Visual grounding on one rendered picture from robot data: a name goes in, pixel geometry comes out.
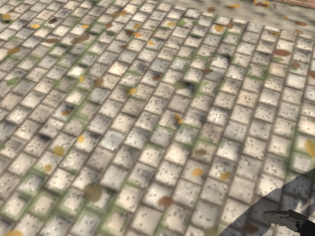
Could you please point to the right robot hand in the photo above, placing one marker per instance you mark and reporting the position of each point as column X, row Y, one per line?
column 292, row 220

